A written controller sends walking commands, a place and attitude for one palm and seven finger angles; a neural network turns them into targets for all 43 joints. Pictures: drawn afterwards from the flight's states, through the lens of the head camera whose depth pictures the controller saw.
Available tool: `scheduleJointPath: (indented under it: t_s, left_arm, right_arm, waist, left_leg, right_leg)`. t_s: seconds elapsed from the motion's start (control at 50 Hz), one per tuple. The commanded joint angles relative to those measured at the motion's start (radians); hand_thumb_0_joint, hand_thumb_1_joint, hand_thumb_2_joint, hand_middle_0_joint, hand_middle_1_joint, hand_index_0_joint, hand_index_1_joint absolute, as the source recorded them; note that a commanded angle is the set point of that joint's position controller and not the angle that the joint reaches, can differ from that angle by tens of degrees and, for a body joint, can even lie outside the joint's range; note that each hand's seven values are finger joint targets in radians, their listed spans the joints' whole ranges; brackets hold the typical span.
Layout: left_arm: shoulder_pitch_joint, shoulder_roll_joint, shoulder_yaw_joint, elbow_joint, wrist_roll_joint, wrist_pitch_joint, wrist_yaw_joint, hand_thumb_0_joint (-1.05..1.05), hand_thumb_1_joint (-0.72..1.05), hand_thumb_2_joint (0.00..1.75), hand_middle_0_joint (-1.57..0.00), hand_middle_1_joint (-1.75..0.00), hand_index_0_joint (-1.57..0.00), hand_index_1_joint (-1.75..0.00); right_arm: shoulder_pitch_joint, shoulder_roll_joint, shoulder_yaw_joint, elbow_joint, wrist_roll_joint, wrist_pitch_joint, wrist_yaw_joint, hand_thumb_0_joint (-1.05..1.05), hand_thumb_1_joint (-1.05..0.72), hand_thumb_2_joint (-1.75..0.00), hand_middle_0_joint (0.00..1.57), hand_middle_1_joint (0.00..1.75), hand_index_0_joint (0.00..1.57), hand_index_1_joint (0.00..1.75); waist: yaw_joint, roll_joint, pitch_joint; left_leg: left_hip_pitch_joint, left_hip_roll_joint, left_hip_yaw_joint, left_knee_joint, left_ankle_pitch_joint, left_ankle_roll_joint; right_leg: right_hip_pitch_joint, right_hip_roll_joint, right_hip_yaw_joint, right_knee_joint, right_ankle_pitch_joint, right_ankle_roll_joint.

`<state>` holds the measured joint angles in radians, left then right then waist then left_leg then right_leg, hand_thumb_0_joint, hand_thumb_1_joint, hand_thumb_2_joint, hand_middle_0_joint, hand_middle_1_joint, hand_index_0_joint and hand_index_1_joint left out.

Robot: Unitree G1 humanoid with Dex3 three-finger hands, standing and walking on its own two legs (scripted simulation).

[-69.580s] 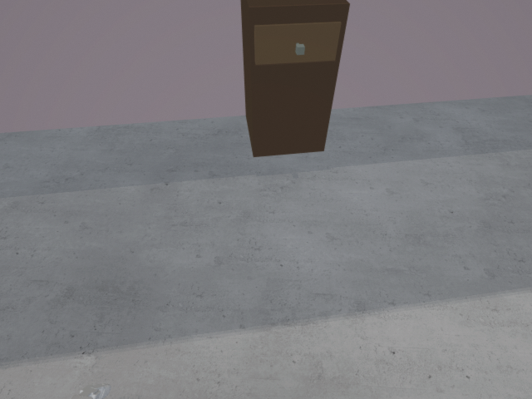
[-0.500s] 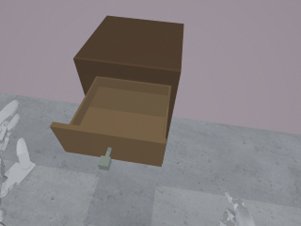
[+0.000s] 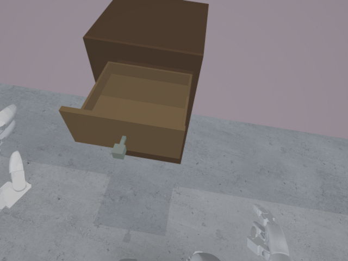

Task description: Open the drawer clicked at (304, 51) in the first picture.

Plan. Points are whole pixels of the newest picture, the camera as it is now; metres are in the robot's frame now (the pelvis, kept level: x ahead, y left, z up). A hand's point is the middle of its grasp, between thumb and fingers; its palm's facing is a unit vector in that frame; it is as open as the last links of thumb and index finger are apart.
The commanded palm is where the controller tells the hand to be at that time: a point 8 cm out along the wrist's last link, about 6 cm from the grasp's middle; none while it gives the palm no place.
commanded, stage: stop stepping back and stand still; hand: left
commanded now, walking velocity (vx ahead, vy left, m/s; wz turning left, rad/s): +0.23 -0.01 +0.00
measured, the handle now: (120, 146) +0.45 +0.19 -0.12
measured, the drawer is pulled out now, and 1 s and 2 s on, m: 0.29 0.29 0.29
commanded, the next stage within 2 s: let the arm hang, fingers relaxed in 0.70 s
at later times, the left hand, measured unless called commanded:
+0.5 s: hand (30, 243) +0.13 +0.20 +0.17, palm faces +0.27 -0.82 -0.51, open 7.4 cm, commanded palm +0.07 +0.25 +0.18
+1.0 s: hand out of the picture +0.10 +0.19 -0.11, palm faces +0.00 -0.95 -0.31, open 7.4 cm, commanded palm none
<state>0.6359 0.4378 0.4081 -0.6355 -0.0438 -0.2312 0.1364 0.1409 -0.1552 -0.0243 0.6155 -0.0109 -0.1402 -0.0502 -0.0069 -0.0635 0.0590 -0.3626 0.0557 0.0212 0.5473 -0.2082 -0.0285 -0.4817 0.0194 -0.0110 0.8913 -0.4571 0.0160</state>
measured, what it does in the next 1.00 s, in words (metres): steps on the spot: right foot, then left foot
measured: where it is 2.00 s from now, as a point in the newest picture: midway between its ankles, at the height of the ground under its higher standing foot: outside the picture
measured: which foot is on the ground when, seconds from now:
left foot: down 0.00-0.12, up 0.14-0.30, down 0.32-1.00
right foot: up 0.00-0.08, down 0.10-1.00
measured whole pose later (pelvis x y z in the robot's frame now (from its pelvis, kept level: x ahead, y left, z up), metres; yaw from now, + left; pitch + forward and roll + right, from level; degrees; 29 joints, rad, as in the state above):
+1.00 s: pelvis -0.05 -0.02 +0.00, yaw -1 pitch +0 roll +1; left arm 0.27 0.24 0.06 0.54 0.04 0.06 0.02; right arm 0.16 -0.23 -0.01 0.83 -0.02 -0.02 0.01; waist -0.03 0.01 0.01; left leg -0.25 -0.01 0.04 0.57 -0.32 0.02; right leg -0.31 -0.05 -0.08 0.60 -0.28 -0.01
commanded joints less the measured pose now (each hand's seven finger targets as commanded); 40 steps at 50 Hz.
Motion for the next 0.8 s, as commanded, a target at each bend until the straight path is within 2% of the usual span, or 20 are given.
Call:
scheduleJointPath:
  t_s: [0.0, 0.04, 0.06, 0.08, 0.1, 0.12, 0.14, 0.18, 0.22, 0.26, 0.28, 0.32, 0.34, 0.38, 0.4, 0.46, 0.54, 0.58, 0.76, 0.78]
  left_arm:
    - [-0.017, 0.087, 0.066, -0.289, -0.006, -0.065, 0.014, 0.00, 0.90, 0.90, -0.20, -0.30, -0.20, -0.30]
    - [0.003, 0.086, 0.062, -0.247, -0.005, -0.054, 0.011, 0.00, 0.90, 0.90, -0.20, -0.30, -0.20, -0.30]
    - [-0.021, 0.096, 0.062, -0.235, -0.001, -0.051, 0.010, 0.00, 0.90, 0.90, -0.20, -0.30, -0.20, -0.30]
    - [-0.041, 0.126, 0.074, -0.224, 0.004, -0.051, 0.013, 0.00, 0.90, 0.90, -0.20, -0.30, -0.20, -0.30]
    - [-0.047, 0.165, 0.107, -0.197, 0.000, -0.036, 0.021, 0.00, 0.90, 0.90, -0.20, -0.30, -0.20, -0.30]
    - [-0.106, 0.168, 0.109, -0.192, -0.013, -0.032, 0.027, 0.00, 0.90, 0.90, -0.20, -0.30, -0.20, -0.30]
    - [-0.069, 0.129, 0.087, -0.141, -0.007, -0.024, 0.022, 0.00, 0.90, 0.90, -0.20, -0.30, -0.20, -0.30]
    - [-0.012, 0.119, 0.098, -0.133, -0.001, -0.020, 0.026, 0.00, 0.90, 0.90, -0.20, -0.30, -0.20, -0.30]
    - [0.037, 0.105, 0.093, -0.117, 0.005, -0.023, 0.034, 0.00, 0.90, 0.90, -0.20, -0.30, -0.20, -0.30]
    - [0.055, 0.089, 0.071, -0.141, 0.020, -0.037, 0.041, 0.00, 0.90, 0.90, -0.20, -0.30, -0.20, -0.30]
    - [0.048, 0.093, 0.068, -0.163, 0.021, -0.047, 0.041, 0.00, 0.90, 0.90, -0.20, -0.30, -0.20, -0.30]
    - [0.029, 0.112, 0.063, -0.239, 0.023, -0.066, 0.033, 0.00, 0.90, 0.90, -0.20, -0.30, -0.20, -0.30]
    - [0.034, 0.138, 0.079, -0.256, 0.025, -0.066, 0.029, 0.00, 0.90, 0.90, -0.20, -0.30, -0.20, -0.30]
    - [0.054, 0.142, 0.090, -0.262, 0.031, -0.070, 0.030, 0.00, 0.90, 0.90, -0.20, -0.30, -0.20, -0.30]
    - [0.029, 0.151, 0.095, -0.301, 0.031, -0.074, 0.034, 0.00, 0.90, 0.90, -0.20, -0.30, -0.20, -0.30]
    - [0.057, 0.126, 0.090, -0.211, 0.017, -0.071, 0.038, 0.00, 0.90, 0.90, -0.20, -0.30, -0.20, -0.30]
    - [0.012, 0.108, 0.081, -0.099, 0.008, -0.064, 0.034, 0.00, 0.90, 0.90, -0.20, -0.30, -0.20, -0.30]
    - [-0.021, 0.099, 0.066, -0.089, 0.008, -0.058, 0.033, 0.00, 0.90, 0.90, -0.20, -0.30, -0.20, -0.30]
    - [-0.006, 0.093, 0.052, -0.200, 0.020, -0.059, 0.033, 0.00, 0.90, 0.90, -0.20, -0.30, -0.20, -0.30]
    - [-0.171, -0.058, -0.304, 0.717, 0.113, 0.130, -0.097, 0.00, 0.90, 0.90, -0.20, -0.30, -0.20, -0.30]
  right_arm:
    - [-0.013, -0.165, -0.051, -0.131, 0.023, -0.077, 0.010, 0.00, -0.90, -0.90, 0.20, 0.30, 0.20, 0.30]
    - [-0.023, -0.173, -0.031, -0.146, 0.036, -0.075, 0.017, 0.00, -0.90, -0.90, 0.20, 0.30, 0.20, 0.30]
    - [-0.022, -0.171, -0.025, -0.152, 0.042, -0.071, 0.016, 0.00, -0.90, -0.90, 0.20, 0.30, 0.20, 0.30]
    - [-0.024, -0.159, -0.022, -0.160, 0.045, -0.063, 0.012, 0.00, -0.90, -0.90, 0.20, 0.30, 0.20, 0.30]
    - [-0.017, -0.147, -0.015, -0.165, 0.038, -0.052, 0.005, 0.00, -0.90, -0.90, 0.20, 0.30, 0.20, 0.30]
    - [-0.026, -0.138, -0.010, -0.149, 0.037, -0.048, -0.002, 0.00, -0.90, -0.90, 0.20, 0.30, 0.20, 0.30]
    - [-0.017, -0.151, -0.025, -0.132, 0.039, -0.041, -0.010, 0.00, -0.90, -0.90, 0.20, 0.30, 0.20, 0.30]
    - [-0.050, -0.138, -0.015, -0.146, 0.030, -0.027, -0.020, 0.00, -0.90, -0.90, 0.20, 0.30, 0.20, 0.30]
    - [-0.071, -0.123, -0.002, -0.157, 0.027, -0.015, -0.030, 0.00, -0.90, -0.90, 0.20, 0.30, 0.20, 0.30]
    - [-0.048, -0.131, 0.003, -0.146, 0.020, -0.033, -0.033, 0.00, -0.90, -0.90, 0.20, 0.30, 0.20, 0.30]
    - [-0.029, -0.143, 0.002, -0.146, 0.017, -0.047, -0.032, 0.00, -0.90, -0.90, 0.20, 0.30, 0.20, 0.30]
    - [-0.032, -0.184, -0.016, -0.174, 0.014, -0.059, -0.026, 0.00, -0.90, -0.90, 0.20, 0.30, 0.20, 0.30]
    - [-0.033, -0.193, -0.024, -0.184, 0.024, -0.062, -0.022, 0.00, -0.90, -0.90, 0.20, 0.30, 0.20, 0.30]
    - [-0.030, -0.162, -0.013, -0.167, 0.023, -0.063, -0.019, 0.00, -0.90, -0.90, 0.20, 0.30, 0.20, 0.30]
    - [-0.026, -0.166, -0.016, -0.171, 0.023, -0.069, -0.020, 0.00, -0.90, -0.90, 0.20, 0.30, 0.20, 0.30]
    - [-0.002, -0.177, -0.022, -0.151, 0.030, -0.080, -0.021, 0.00, -0.90, -0.90, 0.20, 0.30, 0.20, 0.30]
    - [0.011, -0.174, -0.026, -0.134, 0.030, -0.067, -0.023, 0.00, -0.90, -0.90, 0.20, 0.30, 0.20, 0.30]
    - [0.015, -0.170, -0.024, -0.129, 0.029, -0.058, -0.023, 0.00, -0.90, -0.90, 0.20, 0.30, 0.20, 0.30]
    - [-0.029, -0.155, -0.008, -0.158, 0.023, -0.059, -0.013, 0.00, -0.90, -0.90, 0.20, 0.30, 0.20, 0.30]
    - [-0.030, -0.328, -0.076, 0.122, 0.010, -0.060, 0.072, 0.00, -0.90, -0.90, 0.20, 0.30, 0.20, 0.30]
  waist:
    - [0.003, 0.279, -0.201]
    - [0.009, 0.246, -0.149]
    - [0.004, 0.164, -0.116]
    - [-0.010, 0.009, -0.077]
    - [-0.017, -0.136, -0.071]
    - [-0.011, -0.161, -0.082]
    - [-0.018, -0.150, -0.083]
    - [-0.024, -0.133, -0.100]
    - [-0.020, -0.107, -0.097]
    - [-0.022, -0.006, -0.084]
    - [-0.020, 0.050, -0.068]
    - [-0.002, 0.234, -0.081]
    - [0.007, 0.211, -0.117]
    - [0.000, 0.273, -0.102]
    - [-0.001, 0.276, -0.095]
    - [-0.009, 0.098, -0.092]
    - [-0.024, 0.013, -0.015]
    - [-0.027, -0.032, -0.008]
    - [-0.005, 0.117, -0.132]
    - [-0.051, 0.123, -0.087]
  left_leg:
    - [0.162, 0.249, -0.079, -0.099, 0.447, 0.131]
    - [0.040, 0.201, -0.070, -0.067, 0.074, 0.102]
    - [-0.024, 0.137, -0.029, -0.028, -0.168, 0.075]
    - [-0.048, 0.049, 0.033, 0.111, -0.291, 0.038]
    - [-0.058, -0.029, 0.034, 0.287, -0.282, 0.019]
    - [-0.039, -0.034, -0.003, 0.410, -0.261, 0.020]
    - [-0.029, -0.028, -0.031, 0.486, -0.202, 0.021]
    - [-0.006, -0.035, -0.019, 0.407, -0.177, 0.024]
    - [0.069, -0.020, -0.008, 0.147, -0.187, 0.043]
    - [0.138, -0.033, 0.018, -0.133, -0.151, 0.061]
    - [0.127, -0.005, -0.003, -0.233, -0.143, 0.074]
    - [0.091, 0.122, -0.169, -0.284, -0.024, 0.124]
    - [0.087, 0.147, -0.172, -0.243, 0.043, 0.132]
    - [-0.005, 0.116, -0.155, -0.297, -0.196, 0.118]
    - [-0.034, 0.108, -0.149, -0.296, -0.224, 0.115]
    - [-0.012, 0.066, -0.103, -0.192, -0.132, 0.101]
    - [0.026, 0.004, -0.044, -0.091, -0.250, 0.080]
    - [0.064, -0.013, -0.016, -0.048, -0.225, 0.077]
    - [0.103, 0.055, -0.075, -0.185, 0.077, 0.080]
    - [0.030, 0.053, -0.083, -0.021, 0.261, 0.075]
  right_leg:
    - [0.139, -0.042, -0.020, -0.170, 0.038, 0.004]
    - [0.265, -0.059, -0.033, -0.384, 0.160, 0.011]
    - [0.306, -0.079, -0.032, -0.482, 0.219, 0.009]
    - [0.234, -0.173, 0.093, -0.589, 0.151, -0.038]
    - [0.126, -0.313, 0.309, -0.689, 0.058, -0.119]
    - [0.069, -0.394, 0.338, -0.747, -0.071, -0.162]
    - [0.081, -0.356, 0.308, -0.725, -0.057, -0.161]
    - [0.100, -0.315, 0.200, -0.657, 0.055, -0.150]
    - [0.118, -0.276, 0.120, -0.632, 0.045, -0.120]
    - [0.155, -0.230, 0.102, -0.600, 0.017, -0.081]
    - [0.203, -0.199, 0.087, -0.553, 0.061, -0.063]
    - [0.261, -0.094, 0.016, -0.382, 0.186, -0.018]
    - [0.285, -0.078, -0.012, -0.348, 0.219, -0.006]
    - [0.314, -0.081, -0.028, -0.352, 0.102, -0.016]
    - [0.336, -0.078, -0.026, -0.351, 0.115, -0.020]
    - [0.346, -0.098, 0.034, -0.436, 0.219, -0.031]
    - [0.182, -0.164, 0.164, -0.599, -0.058, -0.063]
    - [0.142, -0.192, 0.183, -0.638, -0.098, -0.078]
    - [0.365, -0.103, 0.040, -0.453, 0.392, -0.027]
    - [0.222, -0.153, -0.026, -0.290, 0.576, -0.042]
